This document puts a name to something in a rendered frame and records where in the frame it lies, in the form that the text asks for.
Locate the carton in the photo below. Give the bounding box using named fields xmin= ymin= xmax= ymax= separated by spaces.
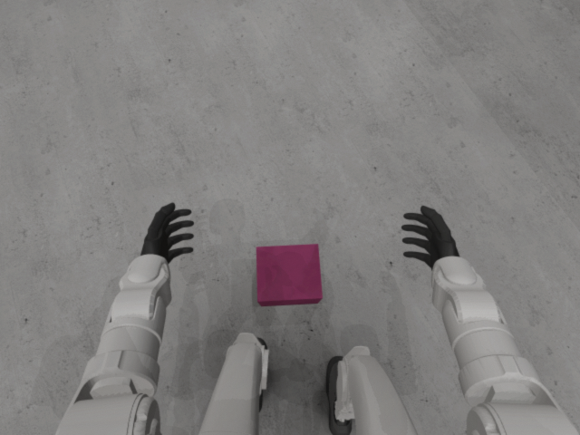
xmin=256 ymin=244 xmax=323 ymax=306

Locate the left robot upper arm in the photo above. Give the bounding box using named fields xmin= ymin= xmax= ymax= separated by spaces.
xmin=59 ymin=393 xmax=162 ymax=435

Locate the robot left forearm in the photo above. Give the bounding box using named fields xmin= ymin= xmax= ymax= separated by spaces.
xmin=55 ymin=254 xmax=171 ymax=435

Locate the robot left hand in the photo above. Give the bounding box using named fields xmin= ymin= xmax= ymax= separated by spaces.
xmin=140 ymin=202 xmax=194 ymax=264

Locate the robot right forearm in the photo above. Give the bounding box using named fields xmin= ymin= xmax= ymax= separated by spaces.
xmin=431 ymin=256 xmax=579 ymax=435

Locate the right robot shin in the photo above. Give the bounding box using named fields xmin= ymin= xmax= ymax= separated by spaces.
xmin=334 ymin=346 xmax=371 ymax=421

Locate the left robot foot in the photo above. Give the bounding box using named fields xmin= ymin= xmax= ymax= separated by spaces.
xmin=257 ymin=337 xmax=267 ymax=412

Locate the robot right hand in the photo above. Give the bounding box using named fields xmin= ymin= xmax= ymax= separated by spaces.
xmin=401 ymin=206 xmax=460 ymax=271

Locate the right robot upper arm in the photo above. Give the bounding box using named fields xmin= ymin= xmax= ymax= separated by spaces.
xmin=467 ymin=402 xmax=577 ymax=435

